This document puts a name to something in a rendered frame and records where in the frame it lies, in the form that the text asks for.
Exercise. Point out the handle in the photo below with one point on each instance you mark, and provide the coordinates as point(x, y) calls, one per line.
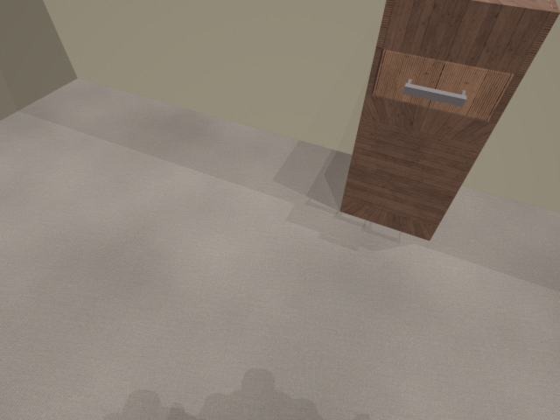
point(435, 94)

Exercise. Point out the drawer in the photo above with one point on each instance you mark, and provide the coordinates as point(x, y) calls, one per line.
point(484, 87)

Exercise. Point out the cabinet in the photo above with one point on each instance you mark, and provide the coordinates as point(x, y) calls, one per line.
point(409, 161)

